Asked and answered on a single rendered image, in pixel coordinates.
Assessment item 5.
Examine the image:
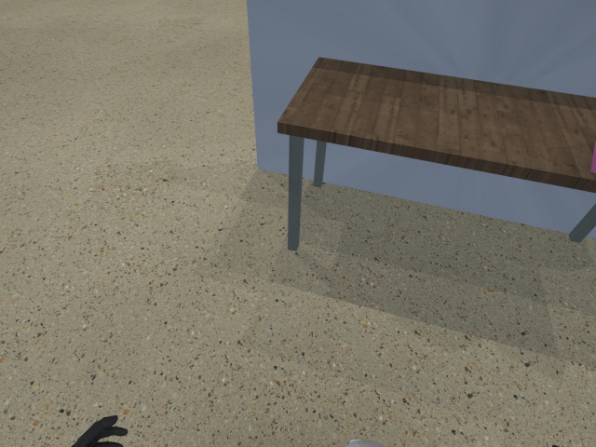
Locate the table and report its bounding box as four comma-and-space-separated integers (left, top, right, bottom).
278, 57, 596, 251

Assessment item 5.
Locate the robot left hand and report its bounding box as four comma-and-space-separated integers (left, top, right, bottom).
72, 415, 128, 447

